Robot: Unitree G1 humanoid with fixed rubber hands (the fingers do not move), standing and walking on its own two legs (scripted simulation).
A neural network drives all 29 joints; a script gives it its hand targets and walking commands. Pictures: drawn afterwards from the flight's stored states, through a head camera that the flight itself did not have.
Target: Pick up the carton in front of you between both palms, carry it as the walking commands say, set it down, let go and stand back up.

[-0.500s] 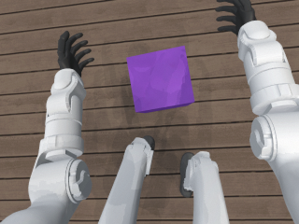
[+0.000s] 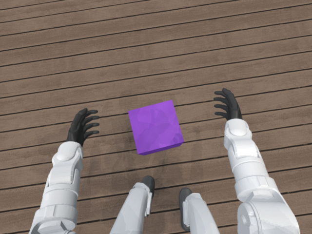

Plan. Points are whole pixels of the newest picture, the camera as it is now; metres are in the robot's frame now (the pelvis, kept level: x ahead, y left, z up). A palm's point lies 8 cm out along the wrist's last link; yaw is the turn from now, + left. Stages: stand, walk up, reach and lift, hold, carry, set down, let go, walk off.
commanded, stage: let go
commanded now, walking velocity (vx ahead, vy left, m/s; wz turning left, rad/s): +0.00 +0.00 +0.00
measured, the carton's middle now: (156, 130) +0.44 +0.09 -0.58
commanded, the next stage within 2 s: stand in 1.08 s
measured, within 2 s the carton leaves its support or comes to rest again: neither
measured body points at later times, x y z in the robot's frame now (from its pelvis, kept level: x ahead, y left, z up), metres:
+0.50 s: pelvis +0.06 +0.00 +0.07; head +0.14 -0.01 +0.51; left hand +0.22 +0.24 -0.01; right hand +0.31 -0.20 -0.03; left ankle +0.06 +0.11 -0.67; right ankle +0.02 -0.11 -0.67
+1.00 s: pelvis +0.06 -0.02 +0.07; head +0.06 -0.01 +0.52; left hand +0.22 +0.24 +0.00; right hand +0.24 -0.24 -0.01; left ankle +0.06 +0.11 -0.67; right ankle +0.02 -0.11 -0.67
